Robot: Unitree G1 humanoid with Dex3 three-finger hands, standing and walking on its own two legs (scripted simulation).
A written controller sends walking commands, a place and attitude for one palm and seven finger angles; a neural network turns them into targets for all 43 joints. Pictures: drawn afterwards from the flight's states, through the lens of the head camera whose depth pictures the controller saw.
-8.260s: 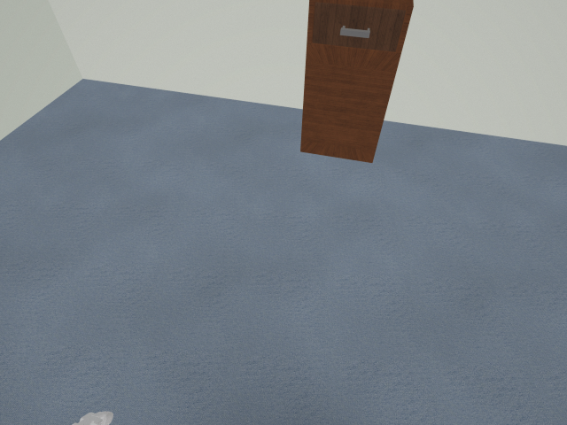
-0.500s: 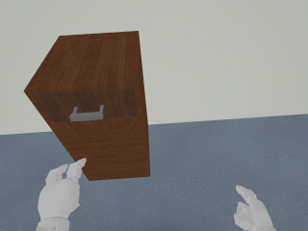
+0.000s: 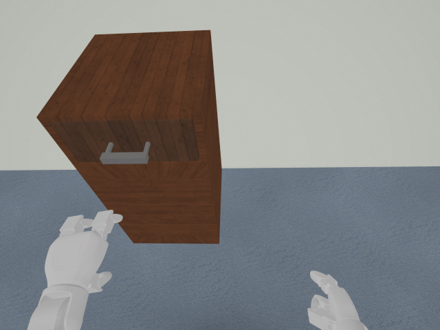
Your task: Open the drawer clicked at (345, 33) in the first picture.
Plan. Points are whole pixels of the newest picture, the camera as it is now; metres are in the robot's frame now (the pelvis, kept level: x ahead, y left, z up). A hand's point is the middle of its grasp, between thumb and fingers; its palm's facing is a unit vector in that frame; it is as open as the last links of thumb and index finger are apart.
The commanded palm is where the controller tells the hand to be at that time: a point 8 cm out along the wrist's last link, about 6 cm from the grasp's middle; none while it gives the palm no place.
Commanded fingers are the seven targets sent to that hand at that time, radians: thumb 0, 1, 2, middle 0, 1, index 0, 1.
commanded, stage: raise the hand with hooked fingers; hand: left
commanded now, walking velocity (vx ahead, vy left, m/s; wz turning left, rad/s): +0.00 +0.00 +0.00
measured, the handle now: (126, 152) +0.53 +0.33 -0.05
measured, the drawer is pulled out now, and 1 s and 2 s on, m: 0.00 0.00 0.00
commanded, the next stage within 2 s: move the hooked fingers above the handle in 1.08 s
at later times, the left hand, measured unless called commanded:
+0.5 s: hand (90, 207) +0.29 +0.27 +0.07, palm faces +0.08 -0.10 -0.99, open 13.6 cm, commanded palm +0.27 +0.28 +0.13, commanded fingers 0.00 -0.50 0.30 -0.30 -1.20 -0.30 -1.20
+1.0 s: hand (82, 195) +0.31 +0.28 +0.09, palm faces +0.02 -0.11 -0.99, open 13.8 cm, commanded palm +0.28 +0.29 +0.15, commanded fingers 0.00 -0.50 0.30 -0.30 -1.20 -0.30 -1.20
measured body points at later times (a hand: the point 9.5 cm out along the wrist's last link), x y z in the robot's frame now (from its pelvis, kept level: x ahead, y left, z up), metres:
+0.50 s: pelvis +0.00 +0.04 +0.02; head +0.01 +0.01 +0.47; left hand +0.28 +0.27 +0.12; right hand +0.21 -0.18 -0.08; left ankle -0.02 +0.14 -0.71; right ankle -0.02 -0.06 -0.71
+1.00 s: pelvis +0.00 +0.05 +0.02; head +0.02 +0.03 +0.47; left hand +0.30 +0.29 +0.14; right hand +0.17 -0.18 -0.09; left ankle -0.02 +0.14 -0.71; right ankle -0.02 -0.06 -0.71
